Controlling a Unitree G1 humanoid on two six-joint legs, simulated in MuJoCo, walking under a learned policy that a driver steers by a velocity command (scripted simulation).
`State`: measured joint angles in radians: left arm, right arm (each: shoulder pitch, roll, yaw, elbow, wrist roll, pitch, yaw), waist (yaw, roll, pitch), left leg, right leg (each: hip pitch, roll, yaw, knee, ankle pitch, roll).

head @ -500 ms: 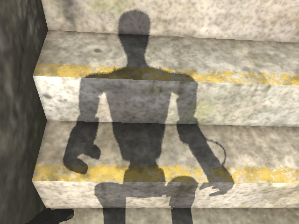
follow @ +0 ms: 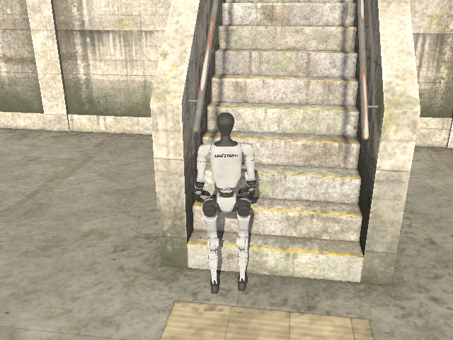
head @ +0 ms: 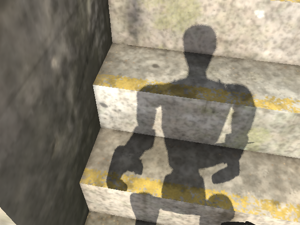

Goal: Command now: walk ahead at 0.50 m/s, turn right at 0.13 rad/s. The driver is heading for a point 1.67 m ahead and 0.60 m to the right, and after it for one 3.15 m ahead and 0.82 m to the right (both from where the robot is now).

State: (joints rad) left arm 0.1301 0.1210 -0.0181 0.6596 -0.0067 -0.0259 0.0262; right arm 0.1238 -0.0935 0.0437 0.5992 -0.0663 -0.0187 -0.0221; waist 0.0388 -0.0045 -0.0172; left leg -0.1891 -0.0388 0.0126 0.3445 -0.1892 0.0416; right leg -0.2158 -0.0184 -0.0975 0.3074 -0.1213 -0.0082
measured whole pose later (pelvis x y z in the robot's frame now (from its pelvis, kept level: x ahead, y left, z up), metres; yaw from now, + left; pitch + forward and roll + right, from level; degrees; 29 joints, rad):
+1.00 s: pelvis +0.03 -0.03 -0.02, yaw -30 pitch +3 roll +0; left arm 0.07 0.17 0.07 0.59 0.02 -0.01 0.00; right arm 0.07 -0.19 -0.03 0.54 -0.03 0.00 -0.02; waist -0.01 -0.04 0.02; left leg -0.21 0.09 0.16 0.58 -0.41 -0.02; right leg -0.40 0.17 0.16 0.56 -0.19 -0.06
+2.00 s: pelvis +0.03 +0.00 +0.00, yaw -33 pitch +2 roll -1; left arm 0.21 0.11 0.05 0.70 0.00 -0.05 0.00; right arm 0.11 -0.13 -0.02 0.67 -0.03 -0.02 -0.03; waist 0.02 -0.05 0.01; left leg -0.11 0.01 0.14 0.38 -0.31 0.04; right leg -0.28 0.12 0.22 0.31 -0.05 0.00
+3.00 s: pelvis +0.03 +0.00 -0.01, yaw -33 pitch +1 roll -1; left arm 0.22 0.10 0.06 0.72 0.02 -0.05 0.01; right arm 0.17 -0.14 -0.03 0.76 -0.02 -0.01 -0.03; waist 0.02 -0.05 0.02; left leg -0.10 0.02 0.14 0.41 -0.32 0.03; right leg -0.29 0.12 0.20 0.34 -0.07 -0.01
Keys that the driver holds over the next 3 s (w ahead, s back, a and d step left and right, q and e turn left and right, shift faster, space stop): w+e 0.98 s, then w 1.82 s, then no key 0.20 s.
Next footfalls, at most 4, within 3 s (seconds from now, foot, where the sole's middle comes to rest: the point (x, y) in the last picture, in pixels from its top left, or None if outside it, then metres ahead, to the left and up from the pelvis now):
none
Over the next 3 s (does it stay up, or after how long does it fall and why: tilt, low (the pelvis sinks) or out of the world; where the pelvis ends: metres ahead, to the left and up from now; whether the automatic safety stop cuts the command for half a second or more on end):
stays up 0.03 0.00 -0.01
